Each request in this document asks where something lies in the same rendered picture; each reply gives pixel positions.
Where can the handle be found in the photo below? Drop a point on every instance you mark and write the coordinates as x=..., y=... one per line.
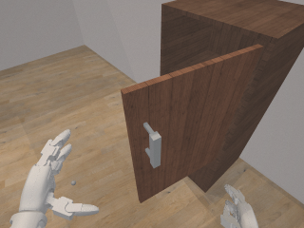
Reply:
x=155, y=146

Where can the robot left forearm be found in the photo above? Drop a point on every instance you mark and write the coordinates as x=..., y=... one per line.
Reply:
x=28, y=219

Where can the cupboard door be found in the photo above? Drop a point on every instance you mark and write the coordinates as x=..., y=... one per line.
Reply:
x=192, y=109

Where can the robot right hand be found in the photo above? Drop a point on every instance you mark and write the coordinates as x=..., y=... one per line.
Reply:
x=243, y=215

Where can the robot left hand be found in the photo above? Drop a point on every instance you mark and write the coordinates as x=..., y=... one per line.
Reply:
x=36, y=196

